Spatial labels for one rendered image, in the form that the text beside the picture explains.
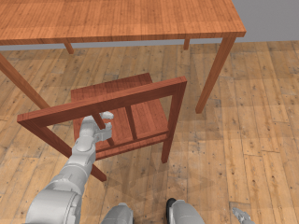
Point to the robot left hand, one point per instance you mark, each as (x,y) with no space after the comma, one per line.
(90,128)

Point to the robot thigh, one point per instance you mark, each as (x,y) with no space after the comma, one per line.
(184,213)
(119,214)

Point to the chair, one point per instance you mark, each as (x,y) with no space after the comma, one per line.
(138,116)

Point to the robot right thigh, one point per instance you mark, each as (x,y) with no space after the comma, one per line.
(184,213)

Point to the robot right hand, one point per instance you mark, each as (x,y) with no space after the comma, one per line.
(243,217)

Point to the robot left forearm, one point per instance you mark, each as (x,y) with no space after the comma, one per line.
(76,171)

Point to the robot left thigh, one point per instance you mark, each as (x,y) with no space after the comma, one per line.
(119,214)

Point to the table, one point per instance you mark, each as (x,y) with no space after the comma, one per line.
(36,22)

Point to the robot left upper arm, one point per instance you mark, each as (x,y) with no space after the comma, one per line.
(53,206)

